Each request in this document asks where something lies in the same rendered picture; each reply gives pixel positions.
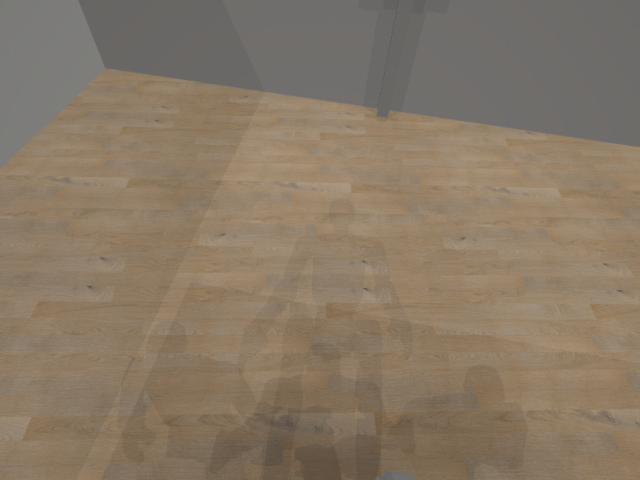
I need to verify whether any panel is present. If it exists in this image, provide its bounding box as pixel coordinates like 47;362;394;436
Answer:
377;0;414;118

